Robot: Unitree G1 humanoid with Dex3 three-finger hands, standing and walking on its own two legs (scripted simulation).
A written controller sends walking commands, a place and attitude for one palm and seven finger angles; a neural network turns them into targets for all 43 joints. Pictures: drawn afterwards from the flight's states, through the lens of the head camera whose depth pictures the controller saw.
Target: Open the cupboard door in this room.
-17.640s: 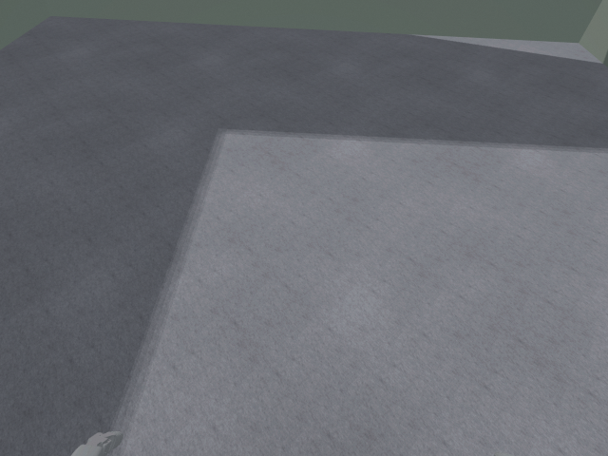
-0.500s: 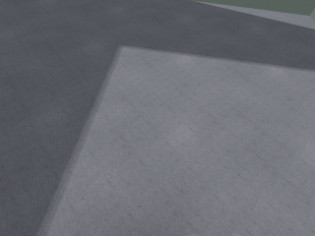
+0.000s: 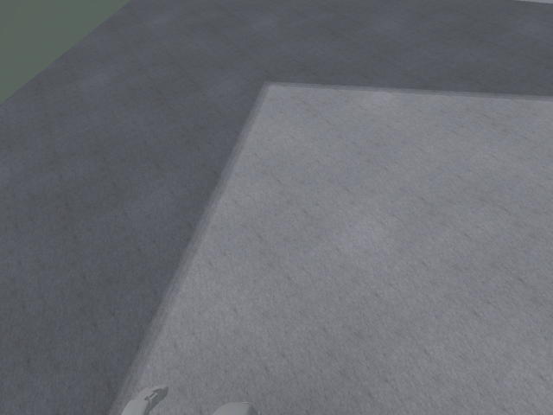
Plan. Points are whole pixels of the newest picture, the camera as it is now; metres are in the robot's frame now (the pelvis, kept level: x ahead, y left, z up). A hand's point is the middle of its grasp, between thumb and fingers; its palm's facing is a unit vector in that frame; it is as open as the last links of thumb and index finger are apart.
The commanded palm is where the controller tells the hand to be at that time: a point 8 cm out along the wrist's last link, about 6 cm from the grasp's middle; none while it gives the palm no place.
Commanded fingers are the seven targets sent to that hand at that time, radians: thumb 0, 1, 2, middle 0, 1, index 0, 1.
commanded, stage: turn or walk to find it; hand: left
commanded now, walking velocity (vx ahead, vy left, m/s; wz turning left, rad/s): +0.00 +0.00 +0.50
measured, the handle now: out of the picture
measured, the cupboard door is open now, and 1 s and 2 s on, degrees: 0 0 0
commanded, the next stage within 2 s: none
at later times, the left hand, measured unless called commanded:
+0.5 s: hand out of the picture -0.08 +0.24 -0.19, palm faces +0.33 -0.91 -0.26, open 7.4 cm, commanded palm none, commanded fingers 0.00 0.90 0.90 -0.20 -0.30 -0.20 -0.30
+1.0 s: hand out of the picture +0.01 +0.22 -0.14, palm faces +0.44 -0.85 -0.29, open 7.4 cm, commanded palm none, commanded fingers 0.00 0.90 0.90 -0.20 -0.30 -0.20 -0.30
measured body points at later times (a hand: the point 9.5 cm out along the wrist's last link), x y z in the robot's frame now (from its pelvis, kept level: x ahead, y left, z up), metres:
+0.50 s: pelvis -0.03 +0.03 -0.01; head +0.01 +0.06 +0.43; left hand -0.10 +0.29 -0.17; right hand +0.17 -0.18 -0.14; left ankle -0.07 +0.13 -0.74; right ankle -0.01 -0.09 -0.72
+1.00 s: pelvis -0.02 -0.01 -0.01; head +0.03 -0.03 +0.44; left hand -0.01 +0.27 -0.12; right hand +0.12 -0.23 -0.17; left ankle -0.08 +0.12 -0.70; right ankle +0.04 -0.10 -0.74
